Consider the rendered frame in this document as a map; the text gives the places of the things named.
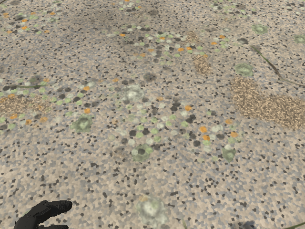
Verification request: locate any left robot hand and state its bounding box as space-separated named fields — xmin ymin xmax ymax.
xmin=13 ymin=200 xmax=72 ymax=229

